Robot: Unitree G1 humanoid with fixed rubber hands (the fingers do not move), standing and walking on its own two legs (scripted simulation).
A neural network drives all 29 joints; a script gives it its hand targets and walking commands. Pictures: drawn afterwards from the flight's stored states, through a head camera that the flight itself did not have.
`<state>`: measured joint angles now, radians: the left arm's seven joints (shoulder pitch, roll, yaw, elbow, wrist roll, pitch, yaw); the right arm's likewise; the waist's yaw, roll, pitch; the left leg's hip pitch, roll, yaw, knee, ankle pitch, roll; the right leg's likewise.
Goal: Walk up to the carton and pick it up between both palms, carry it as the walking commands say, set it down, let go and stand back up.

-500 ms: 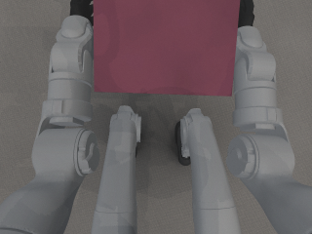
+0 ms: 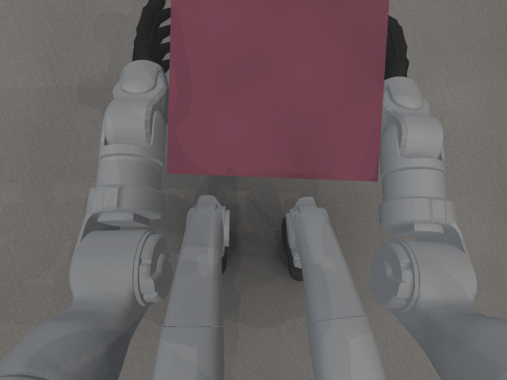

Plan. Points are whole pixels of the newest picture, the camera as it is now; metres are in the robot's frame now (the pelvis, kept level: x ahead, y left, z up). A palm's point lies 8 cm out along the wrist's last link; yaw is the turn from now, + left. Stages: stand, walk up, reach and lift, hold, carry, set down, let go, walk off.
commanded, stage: reach and lift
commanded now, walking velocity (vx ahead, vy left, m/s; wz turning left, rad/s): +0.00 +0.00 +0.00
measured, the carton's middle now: (268, 81) +0.50 -0.01 -0.11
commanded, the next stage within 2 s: none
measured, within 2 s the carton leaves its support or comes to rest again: neither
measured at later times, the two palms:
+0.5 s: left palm (93, 37) +0.47 +0.16 +0.07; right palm (439, 44) +0.46 -0.16 +0.06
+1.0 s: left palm (79, 6) +0.46 +0.14 +0.12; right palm out of the picture +0.44 -0.17 +0.12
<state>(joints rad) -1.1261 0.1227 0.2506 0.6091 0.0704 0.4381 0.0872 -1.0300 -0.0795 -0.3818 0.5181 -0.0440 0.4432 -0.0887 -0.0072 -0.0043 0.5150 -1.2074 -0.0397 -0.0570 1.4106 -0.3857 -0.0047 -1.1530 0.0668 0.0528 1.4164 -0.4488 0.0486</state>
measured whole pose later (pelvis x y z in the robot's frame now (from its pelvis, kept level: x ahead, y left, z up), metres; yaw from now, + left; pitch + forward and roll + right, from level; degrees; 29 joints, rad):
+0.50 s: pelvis +0.09 -0.01 +0.08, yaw +1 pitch +18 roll -1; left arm -0.69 0.01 0.37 0.80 0.25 0.39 -0.08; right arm -0.65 0.07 -0.41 0.72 -0.24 0.43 -0.03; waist -0.01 0.00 -0.12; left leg -0.99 -0.04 -0.07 1.06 -0.38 -0.01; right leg -0.94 0.04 0.05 1.07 -0.44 0.02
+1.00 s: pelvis +0.13 +0.00 +0.14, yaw +0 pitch +11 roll -1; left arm -0.39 -0.08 0.24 0.55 0.19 0.40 0.00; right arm -0.33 0.08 -0.31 0.51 -0.17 0.40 0.01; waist -0.03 0.00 -0.09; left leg -0.58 -0.03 -0.04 0.69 -0.29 0.01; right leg -0.53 0.03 0.09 0.67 -0.33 0.03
